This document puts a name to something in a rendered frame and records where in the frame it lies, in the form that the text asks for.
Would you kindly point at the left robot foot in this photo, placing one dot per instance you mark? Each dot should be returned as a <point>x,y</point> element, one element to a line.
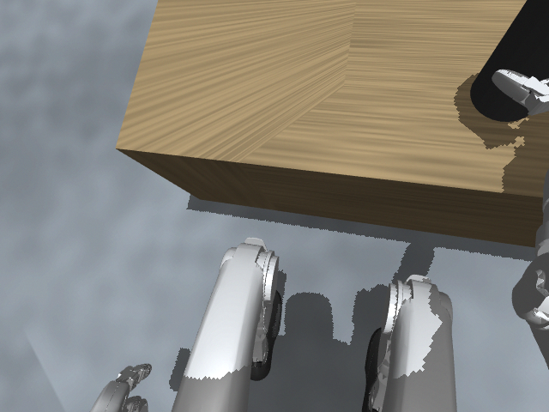
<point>260,369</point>

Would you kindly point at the right robot arm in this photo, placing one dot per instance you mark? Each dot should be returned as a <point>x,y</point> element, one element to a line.
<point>530,296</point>

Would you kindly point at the right robot foot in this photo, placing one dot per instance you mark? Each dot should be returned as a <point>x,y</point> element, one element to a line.
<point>371,370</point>

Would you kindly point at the right robot hand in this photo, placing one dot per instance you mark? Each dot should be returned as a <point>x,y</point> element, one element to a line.
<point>517,86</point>

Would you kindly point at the left robot hand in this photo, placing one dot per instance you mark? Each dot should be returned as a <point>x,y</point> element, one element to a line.
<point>114,397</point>

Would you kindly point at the bottle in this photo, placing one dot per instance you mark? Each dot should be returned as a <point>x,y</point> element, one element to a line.
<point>524,49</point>

